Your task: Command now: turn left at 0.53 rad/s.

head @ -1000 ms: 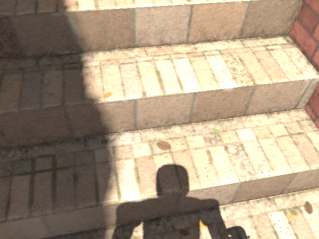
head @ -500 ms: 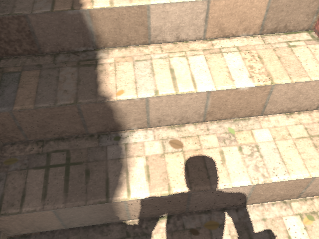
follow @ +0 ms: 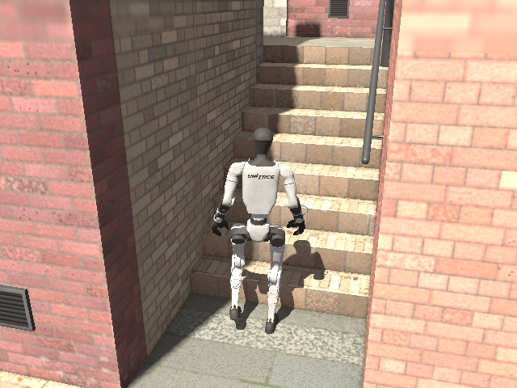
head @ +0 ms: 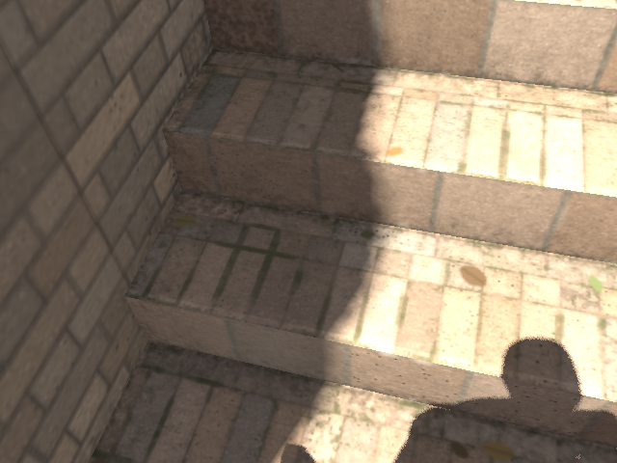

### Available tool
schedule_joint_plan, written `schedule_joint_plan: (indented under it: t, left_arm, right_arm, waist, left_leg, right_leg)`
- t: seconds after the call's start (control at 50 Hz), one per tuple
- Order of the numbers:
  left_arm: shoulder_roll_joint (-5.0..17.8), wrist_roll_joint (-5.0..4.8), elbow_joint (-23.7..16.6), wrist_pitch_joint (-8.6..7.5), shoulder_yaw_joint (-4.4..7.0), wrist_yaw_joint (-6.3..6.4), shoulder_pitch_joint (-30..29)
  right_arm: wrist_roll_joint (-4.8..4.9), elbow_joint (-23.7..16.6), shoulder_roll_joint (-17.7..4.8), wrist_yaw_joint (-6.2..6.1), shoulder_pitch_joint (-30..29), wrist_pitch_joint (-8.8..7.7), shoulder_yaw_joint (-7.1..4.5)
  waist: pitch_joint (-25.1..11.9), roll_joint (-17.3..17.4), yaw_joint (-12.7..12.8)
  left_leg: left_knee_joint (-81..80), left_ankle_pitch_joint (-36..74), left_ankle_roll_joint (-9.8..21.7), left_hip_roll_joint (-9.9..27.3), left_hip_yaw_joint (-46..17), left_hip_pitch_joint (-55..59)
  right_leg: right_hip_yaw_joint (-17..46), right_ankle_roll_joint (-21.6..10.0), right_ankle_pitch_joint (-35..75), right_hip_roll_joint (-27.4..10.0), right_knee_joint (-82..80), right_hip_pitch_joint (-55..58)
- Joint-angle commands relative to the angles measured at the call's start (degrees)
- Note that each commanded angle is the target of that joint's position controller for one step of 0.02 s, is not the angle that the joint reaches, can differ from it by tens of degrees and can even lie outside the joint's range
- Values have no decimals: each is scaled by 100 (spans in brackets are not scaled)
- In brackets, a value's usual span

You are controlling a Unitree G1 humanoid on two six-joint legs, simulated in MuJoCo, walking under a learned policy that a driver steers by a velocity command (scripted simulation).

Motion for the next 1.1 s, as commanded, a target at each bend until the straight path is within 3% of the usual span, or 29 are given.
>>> schedule_joint_plan:
  t: [0.02, 0.1, 0.12, 0.14, 0.16, 0.18, 0.2, 0.22, 0.24, 0.28, 0.38, 0.44, 0.62, 0.68, 0.7, 0.72, 0.76, 0.78, 0.8, 0.82, 0.84, 0.88, 0.92, 0.94, 0.96, 0.98, 1.02, 1.04, 1.1]
  left_arm:
    - [998, 36, -495, -115, 315, -53, -202]
    - [1228, -70, -354, -213, 349, -265, -156]
    - [1112, -101, -313, -222, 296, -299, -222]
    - [500, 196, -165, -225, 97, -389, -77]
    - [329, 151, -18, -218, -5, -452, 49]
    - [76, 109, -42, -197, -97, -490, 7]
    - [430, -47, -238, -312, 12, -480, 125]
    - [1067, -155, -239, -350, 184, -447, -194]
    - [1133, -354, -251, -329, 304, -430, -116]
    - [979, -340, -180, -304, 340, -385, -120]
    - [445, -220, 197, -338, 282, -428, 396]
    - [296, -328, 2, -178, 268, -323, 171]
    - [-445, -260, -1018, -96, -257, -356, -1209]
    - [-396, -208, -1682, -221, -498, -551, -2013]
    - [-609, -234, -1826, -230, -688, -694, -1869]
    - [-350, -213, -1782, -260, -568, -692, -1920]
    - [385, -214, -1186, -343, -95, -597, -273]
    - [1024, -224, -962, -348, 180, -577, 704]
    - [1926, -138, -710, -279, 434, -515, 1060]
    - [2274, 99, -562, -174, 485, -287, 1126]
    - [1665, 248, -445, -204, 290, -317, 1242]
    - [762, -65, 154, -314, 61, -496, 1100]
    - [130, -10, 587, -344, -96, -532, 933]
    - [10, -19, 689, -346, -145, -567, 861]
    - [100, 207, 993, -432, -172, -856, 182]
    - [34, 501, 1472, -477, -180, -996, 662]
    - [419, 468, 1376, -665, -113, -1005, -32]
    - [422, 488, 1588, -747, -164, -914, 571]
    - [155, 699, 2427, -717, -377, -959, 1915]
  right_arm:
    - [17, -598, -251, 75, -313, -68, 6]
    - [-38, -593, -204, 60, -272, -106, 88]
    - [-54, -496, -125, 55, -80, -114, 116]
    - [-395, -287, 194, 131, 417, -11, 194]
    - [-472, -105, 223, 156, 665, -64, 243]
    - [-564, -81, 180, 154, 888, -198, 296]
    - [-108, 69, -1294, 26, 946, -170, -130]
    - [-90, 52, -1384, 18, 1217, -304, -227]
    - [-174, 126, -1169, 12, 1092, -485, -155]
    - [-36, 230, -689, 52, 639, -749, -60]
    - [-272, 726, -201, 19, 1177, -935, 46]
    - [-221, 1050, -161, -8, 1647, -883, 70]
    - [-180, 1778, -23, -270, 2486, -718, 182]
    - [-135, 1711, -209, -439, 2047, -555, 211]
    - [-28, 1557, -646, -426, 1475, -533, 136]
    - [43, 1538, -951, -429, 1433, -549, 42]
    - [54, 1447, -1769, -294, 1240, -617, -83]
    - [160, 1291, -1836, -226, 1187, -664, -101]
    - [109, 908, -1016, -110, 1230, -807, 40]
    - [-55, 783, -652, 207, 1284, -1078, 159]
    - [42, 995, -696, 418, 1368, -1184, 39]
    - [-36, 382, 39, 315, -24, -1102, 249]
    - [-114, 28, 564, 314, -238, -1062, 457]
    - [-136, -97, 631, 353, -78, -1026, 543]
    - [-225, 260, 484, 484, 136, -909, 592]
    - [-126, 237, 325, 479, 34, -803, 525]
    - [-37, 123, 3, 551, -67, -777, 488]
    - [-60, 186, 158, 650, -165, -760, 540]
    - [-120, 169, 417, 510, -696, -745, 687]
  waist:
    - [-353, -948, 108]
    - [-634, -932, 107]
    - [-797, -865, -30]
    - [-1007, -915, -135]
    - [-1034, -737, -239]
    - [-1106, -214, -330]
    - [-849, 1462, -169]
    - [-778, 896, -699]
    - [-349, 903, -569]
    - [364, 720, -325]
    - [-282, 416, -238]
    - [174, 430, -351]
    - [1008, 448, -480]
    - [958, 120, -211]
    - [725, 183, 142]
    - [431, 139, 103]
    - [-1305, 1055, 949]
    - [-2078, 1532, 1530]
    - [-2283, -332, 1054]
    - [-3604, -2420, 614]
    - [-3701, -1466, 588]
    - [-936, -309, 262]
    - [-496, -638, -222]
    - [-466, -790, -415]
    - [158, -1045, -648]
    - [-134, -407, -624]
    - [-680, -336, -895]
    - [-765, -939, -677]
    - [-181, -387, -291]
  left_leg:
    - [-971, -172, 186, 292, 178, -17]
    - [-2518, -459, 560, 93, 454, 965]
    - [-3240, -244, 697, 54, 491, 1420]
    - [-4334, 249, 849, -324, 844, 2319]
    - [-5296, 1065, 899, -234, 822, 3162]
    - [-5483, 1378, 993, 709, -242, 3935]
    - [-5185, 150, 2103, 1581, -1642, 3441]
    - [-5886, -1234, 2966, 2143, -2371, 2894]
    - [-6031, -2005, 2990, 2165, -2327, 2759]
    - [-6036, -1524, 2303, 1698, -1616, 2832]
    - [-6046, 438, 2315, 1578, -434, 2945]
    - [-6216, -267, 2419, 1911, -544, 3138]
    - [-5930, 919, 1786, 2219, 400, 4276]
    - [-6579, 724, 1483, 1631, 1266, 2726]
    - [-7412, 1161, 1589, 1534, 1638, 1122]
    - [-7270, 2995, 1743, 1401, 1700, 837]
    - [-4868, 11018, 1886, 1690, 1679, 2436]
    - [-3195, 11965, 1665, 1400, 1423, 2911]
    - [-869, 5810, 1024, 686, 744, 1001]
    - [1562, 1019, 983, -504, -474, -122]
    - [2734, 1002, 1170, -354, -1299, -325]
    - [2977, 1260, 1476, -104, -657, -1488]
    - [4653, 1389, 1695, -15, -500, -1960]
    - [5495, 1493, 1788, -124, -525, -2359]
    - [5639, 2254, 2307, -272, -1346, -3686]
    - [5214, 2793, 2485, -212, -1218, -3775]
    - [4345, 3096, 2340, -44, -273, -3062]
    - [5959, 2629, 2190, -214, 15, -3512]
    - [6607, 2126, 2437, -439, -793, -5833]
  right_leg:
    - [1197, -1174, 1004, -1536, -959, 440]
    - [1256, -1127, 1678, -1556, -646, 438]
    - [1261, -1034, 1429, -1533, -547, 407]
    - [885, -594, 1493, -1189, -267, 196]
    - [735, -227, 1198, -911, -181, -232]
    - [641, 78, 219, -666, 345, -1012]
    - [267, 424, -1990, 66, 1424, -1887]
    - [803, 625, -2614, 49, 3433, -2226]
    - [1189, 661, -2401, 85, 4709, -2964]
    - [1576, 477, -1333, 95, 4923, -4087]
    - [1468, 594, 262, 176, 6004, -3804]
    - [1556, 668, -408, 207, 7965, -5142]
    - [1834, 478, -1556, -102, 10348, -8361]
    - [1016, 454, -1049, -532, 7930, -6920]
    - [704, 155, -836, -690, 6075, -4385]
    - [143, 43, -813, -244, 5469, -2878]
    - [-294, -459, -1083, 813, 5588, -1052]
    - [315, -743, -846, 1196, 3791, -49]
    - [3364, -1290, -217, 267, 1999, 1462]
    - [7006, -1816, -467, -1128, -438, 2157]
    - [7212, -1427, -1754, -1252, -853, 1910]
    - [5557, -866, -3024, -637, -418, -439]
    - [4643, -710, -2445, -186, -168, -1249]
    - [4462, -722, -1840, -185, -344, -1171]
    - [3575, -599, -1458, -66, 217, -2275]
    - [3056, -338, -959, -45, 169, -2076]
    - [2127, -102, -544, 147, -344, -2657]
    - [2288, -266, -350, 57, -464, -2250]
    - [2864, -198, -981, -498, -430, -507]
Keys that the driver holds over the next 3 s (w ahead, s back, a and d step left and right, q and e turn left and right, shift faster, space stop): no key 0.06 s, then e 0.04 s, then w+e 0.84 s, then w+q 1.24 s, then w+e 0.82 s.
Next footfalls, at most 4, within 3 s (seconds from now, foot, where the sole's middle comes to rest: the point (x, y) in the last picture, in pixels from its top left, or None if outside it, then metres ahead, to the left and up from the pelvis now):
0.18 left None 0.02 0.15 -0.78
0.78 right None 0.35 -0.19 -0.61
1.32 left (433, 292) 0.67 -0.15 -0.44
1.72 right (575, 137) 0.88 -0.41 -0.27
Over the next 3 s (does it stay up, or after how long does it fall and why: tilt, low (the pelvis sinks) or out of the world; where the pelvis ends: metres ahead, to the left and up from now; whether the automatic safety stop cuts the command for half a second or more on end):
stays up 1.39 -0.20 0.76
